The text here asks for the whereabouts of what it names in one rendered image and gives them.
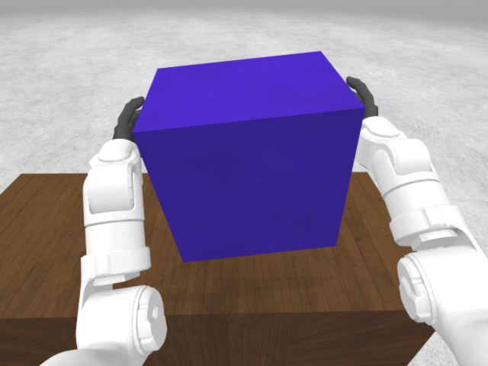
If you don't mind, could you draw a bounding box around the left robot forearm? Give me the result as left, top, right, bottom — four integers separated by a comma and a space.
76, 139, 151, 349

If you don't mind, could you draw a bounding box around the robot left hand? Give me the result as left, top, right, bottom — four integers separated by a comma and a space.
113, 96, 145, 158

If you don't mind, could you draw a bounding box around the right robot forearm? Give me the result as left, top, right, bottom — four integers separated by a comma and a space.
355, 116, 488, 264

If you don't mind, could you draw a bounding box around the robot right hand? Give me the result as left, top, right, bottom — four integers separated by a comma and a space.
346, 76, 378, 120

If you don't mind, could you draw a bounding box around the left robot upper arm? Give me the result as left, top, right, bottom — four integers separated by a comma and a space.
40, 285, 167, 366

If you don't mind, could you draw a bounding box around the pedestal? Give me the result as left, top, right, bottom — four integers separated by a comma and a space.
0, 172, 435, 366

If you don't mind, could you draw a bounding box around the carton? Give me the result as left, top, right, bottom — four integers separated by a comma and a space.
132, 51, 365, 262

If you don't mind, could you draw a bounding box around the right robot upper arm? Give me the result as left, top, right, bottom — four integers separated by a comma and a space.
397, 245, 488, 366

